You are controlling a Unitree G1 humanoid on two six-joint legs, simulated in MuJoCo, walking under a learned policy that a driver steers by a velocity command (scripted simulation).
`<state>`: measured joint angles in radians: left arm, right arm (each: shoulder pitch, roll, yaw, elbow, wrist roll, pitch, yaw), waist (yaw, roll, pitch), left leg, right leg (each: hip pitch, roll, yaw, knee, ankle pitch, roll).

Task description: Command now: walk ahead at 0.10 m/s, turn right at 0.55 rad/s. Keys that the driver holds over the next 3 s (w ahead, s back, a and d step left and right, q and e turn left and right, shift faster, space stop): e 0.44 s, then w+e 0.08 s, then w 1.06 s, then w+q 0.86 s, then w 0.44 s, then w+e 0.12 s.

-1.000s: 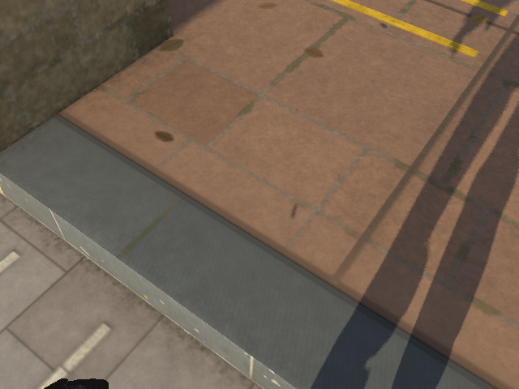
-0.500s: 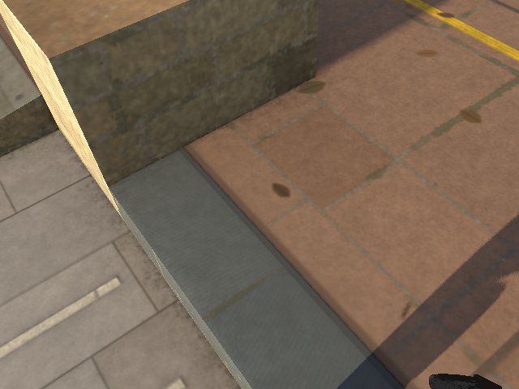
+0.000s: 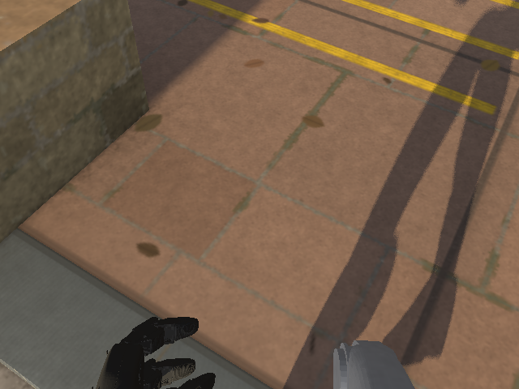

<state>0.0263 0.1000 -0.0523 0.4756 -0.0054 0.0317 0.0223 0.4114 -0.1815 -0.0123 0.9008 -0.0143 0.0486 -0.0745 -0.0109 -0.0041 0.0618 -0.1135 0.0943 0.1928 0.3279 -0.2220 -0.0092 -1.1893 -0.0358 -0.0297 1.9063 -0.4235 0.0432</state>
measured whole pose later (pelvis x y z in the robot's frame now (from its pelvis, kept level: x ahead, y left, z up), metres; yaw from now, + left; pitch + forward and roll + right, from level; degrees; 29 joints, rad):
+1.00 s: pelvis +0.27 -0.02 +0.16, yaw -26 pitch +2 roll -1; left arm 0.28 0.27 0.02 0.70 -0.02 -0.06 -0.03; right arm 0.46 -0.22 -0.01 0.77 -0.01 -0.09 0.01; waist -0.04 -0.06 -0.07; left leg -0.20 -0.03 0.00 0.42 -0.26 0.06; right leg -0.64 -0.01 0.05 1.25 -0.18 -0.04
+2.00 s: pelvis +0.83 -0.23 +0.14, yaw -14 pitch +3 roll -1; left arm 0.27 0.29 0.04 0.82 -0.01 -0.10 -0.01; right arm 0.17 -0.28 -0.05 0.63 0.01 -0.06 0.03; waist 0.01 0.00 0.04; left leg -0.46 -0.06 0.01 0.59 -0.18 0.08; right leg -0.33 -0.01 0.01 1.17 -0.42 0.00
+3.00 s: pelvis +1.35 -0.25 +0.15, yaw +6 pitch +2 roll +0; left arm 0.30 0.30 0.05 0.87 -0.03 -0.07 -0.01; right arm 0.19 -0.25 -0.04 0.65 0.00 -0.07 0.02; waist 0.03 -0.02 0.02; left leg -0.34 -0.02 0.06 0.49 -0.18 0.05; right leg -0.42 -0.05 0.03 1.15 -0.38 -0.02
